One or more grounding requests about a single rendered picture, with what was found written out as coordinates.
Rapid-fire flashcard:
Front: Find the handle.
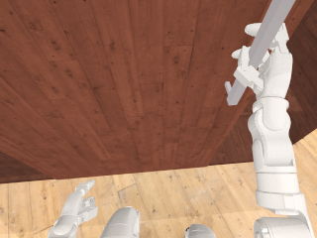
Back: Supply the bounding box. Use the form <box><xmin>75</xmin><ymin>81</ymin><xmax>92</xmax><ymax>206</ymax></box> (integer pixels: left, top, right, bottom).
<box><xmin>224</xmin><ymin>0</ymin><xmax>295</xmax><ymax>106</ymax></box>

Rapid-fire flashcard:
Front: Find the left robot thigh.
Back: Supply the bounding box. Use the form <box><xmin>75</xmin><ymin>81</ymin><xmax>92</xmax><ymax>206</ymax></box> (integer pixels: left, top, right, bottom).
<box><xmin>99</xmin><ymin>207</ymin><xmax>141</xmax><ymax>238</ymax></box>

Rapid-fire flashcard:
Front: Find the robot right hand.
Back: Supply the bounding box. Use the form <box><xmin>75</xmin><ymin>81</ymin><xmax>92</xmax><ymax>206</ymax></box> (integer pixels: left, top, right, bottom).
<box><xmin>231</xmin><ymin>23</ymin><xmax>293</xmax><ymax>100</ymax></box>

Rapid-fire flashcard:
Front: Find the right robot thigh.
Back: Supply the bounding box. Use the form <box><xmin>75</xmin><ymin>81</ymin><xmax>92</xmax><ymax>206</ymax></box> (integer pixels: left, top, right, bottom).
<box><xmin>184</xmin><ymin>223</ymin><xmax>217</xmax><ymax>238</ymax></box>

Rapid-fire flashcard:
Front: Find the robot left forearm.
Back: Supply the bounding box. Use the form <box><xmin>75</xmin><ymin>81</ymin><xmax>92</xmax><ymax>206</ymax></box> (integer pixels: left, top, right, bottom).
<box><xmin>48</xmin><ymin>214</ymin><xmax>78</xmax><ymax>238</ymax></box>

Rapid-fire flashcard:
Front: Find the robot thigh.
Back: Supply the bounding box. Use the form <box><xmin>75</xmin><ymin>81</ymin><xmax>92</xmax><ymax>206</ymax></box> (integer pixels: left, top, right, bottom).
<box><xmin>184</xmin><ymin>223</ymin><xmax>217</xmax><ymax>238</ymax></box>
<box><xmin>99</xmin><ymin>207</ymin><xmax>141</xmax><ymax>238</ymax></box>

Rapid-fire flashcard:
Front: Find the wardrobe door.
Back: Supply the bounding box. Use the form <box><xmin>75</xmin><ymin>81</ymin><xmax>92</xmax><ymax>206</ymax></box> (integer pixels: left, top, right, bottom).
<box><xmin>0</xmin><ymin>0</ymin><xmax>314</xmax><ymax>180</ymax></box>
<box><xmin>0</xmin><ymin>151</ymin><xmax>44</xmax><ymax>178</ymax></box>

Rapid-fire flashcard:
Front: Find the robot left hand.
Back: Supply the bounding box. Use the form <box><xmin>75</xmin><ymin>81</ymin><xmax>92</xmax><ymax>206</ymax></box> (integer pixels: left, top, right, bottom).
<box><xmin>60</xmin><ymin>179</ymin><xmax>98</xmax><ymax>225</ymax></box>

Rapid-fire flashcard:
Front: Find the right robot upper arm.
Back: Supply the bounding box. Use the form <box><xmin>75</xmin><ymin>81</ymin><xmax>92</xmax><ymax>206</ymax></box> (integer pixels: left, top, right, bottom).
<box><xmin>254</xmin><ymin>216</ymin><xmax>313</xmax><ymax>238</ymax></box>

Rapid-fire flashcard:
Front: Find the robot right forearm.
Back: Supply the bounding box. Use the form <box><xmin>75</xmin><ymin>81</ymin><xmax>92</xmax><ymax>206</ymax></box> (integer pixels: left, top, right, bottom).
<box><xmin>248</xmin><ymin>96</ymin><xmax>315</xmax><ymax>238</ymax></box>

